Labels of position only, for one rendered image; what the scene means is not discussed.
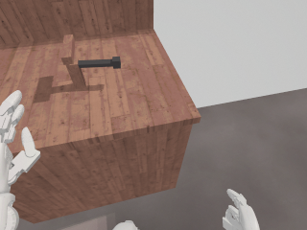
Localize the left robot hand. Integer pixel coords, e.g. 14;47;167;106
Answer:
0;90;41;194

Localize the right robot hand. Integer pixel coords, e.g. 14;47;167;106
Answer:
223;189;260;230

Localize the tap lever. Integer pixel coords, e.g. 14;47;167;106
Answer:
78;57;121;69

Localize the left robot forearm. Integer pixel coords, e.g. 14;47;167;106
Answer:
0;193;19;230

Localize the counter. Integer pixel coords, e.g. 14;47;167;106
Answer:
0;0;201;224

